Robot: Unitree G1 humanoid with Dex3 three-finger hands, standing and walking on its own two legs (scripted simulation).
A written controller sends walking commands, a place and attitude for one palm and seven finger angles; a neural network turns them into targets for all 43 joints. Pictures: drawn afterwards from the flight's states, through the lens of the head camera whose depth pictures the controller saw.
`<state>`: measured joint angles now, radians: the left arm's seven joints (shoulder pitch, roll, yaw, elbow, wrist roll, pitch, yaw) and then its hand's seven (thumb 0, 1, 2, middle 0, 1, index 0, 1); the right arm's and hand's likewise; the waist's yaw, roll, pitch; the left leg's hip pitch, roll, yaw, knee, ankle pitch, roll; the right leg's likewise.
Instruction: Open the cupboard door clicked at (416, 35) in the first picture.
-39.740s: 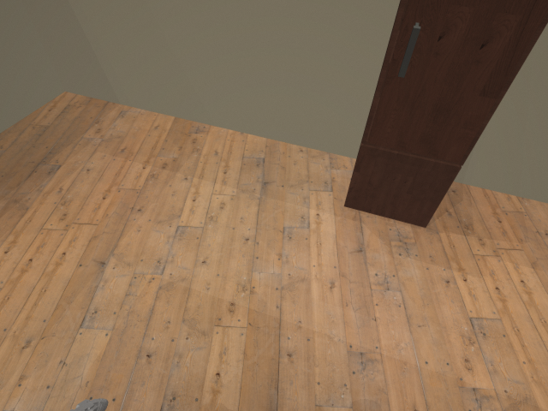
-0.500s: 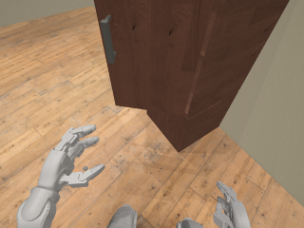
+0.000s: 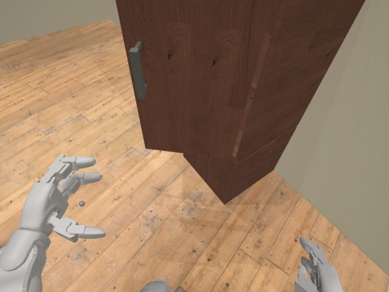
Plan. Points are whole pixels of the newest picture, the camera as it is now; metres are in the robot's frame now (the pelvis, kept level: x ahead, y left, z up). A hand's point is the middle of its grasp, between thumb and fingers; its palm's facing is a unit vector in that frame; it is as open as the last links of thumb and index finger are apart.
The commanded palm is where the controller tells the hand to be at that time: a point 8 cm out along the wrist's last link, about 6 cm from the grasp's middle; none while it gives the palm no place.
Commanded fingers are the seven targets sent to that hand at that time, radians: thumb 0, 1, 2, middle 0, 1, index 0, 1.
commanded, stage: raise the hand with hooked fingers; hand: left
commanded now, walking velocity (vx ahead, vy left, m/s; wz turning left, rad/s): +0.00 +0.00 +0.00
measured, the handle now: (140, 71) +0.65 +0.20 +0.09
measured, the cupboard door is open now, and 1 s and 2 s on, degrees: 47 47 47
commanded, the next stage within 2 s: move the hooked fingers beside the handle in 0.90 s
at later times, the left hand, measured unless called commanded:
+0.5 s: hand (60, 167) +0.30 +0.27 +0.11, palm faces -0.03 -1.00 -0.04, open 14.0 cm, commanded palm +0.27 +0.31 +0.11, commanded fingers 0.00 -0.50 0.30 -0.30 -1.20 -0.30 -1.20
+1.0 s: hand (67, 171) +0.30 +0.26 +0.11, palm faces -0.03 -1.00 -0.03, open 14.0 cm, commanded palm +0.28 +0.30 +0.11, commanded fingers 0.00 -0.50 0.30 -0.30 -1.20 -0.30 -1.20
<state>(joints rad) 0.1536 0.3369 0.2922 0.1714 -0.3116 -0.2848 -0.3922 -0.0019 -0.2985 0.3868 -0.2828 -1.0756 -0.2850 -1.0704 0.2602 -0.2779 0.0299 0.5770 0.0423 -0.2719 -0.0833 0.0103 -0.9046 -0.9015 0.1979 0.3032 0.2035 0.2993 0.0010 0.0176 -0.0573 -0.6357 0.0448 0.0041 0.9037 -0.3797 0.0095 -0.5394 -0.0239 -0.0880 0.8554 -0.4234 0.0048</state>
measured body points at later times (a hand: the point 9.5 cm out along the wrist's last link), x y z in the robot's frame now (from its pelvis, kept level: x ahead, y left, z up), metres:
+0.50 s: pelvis +0.01 -0.01 +0.01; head +0.04 -0.01 +0.46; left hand +0.30 +0.32 +0.12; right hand +0.17 -0.26 -0.06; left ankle +0.05 +0.11 -0.69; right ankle +0.01 -0.13 -0.69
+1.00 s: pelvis +0.01 -0.01 +0.01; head +0.03 -0.02 +0.46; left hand +0.29 +0.31 +0.11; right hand +0.16 -0.26 -0.06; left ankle +0.05 +0.11 -0.69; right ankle +0.01 -0.13 -0.69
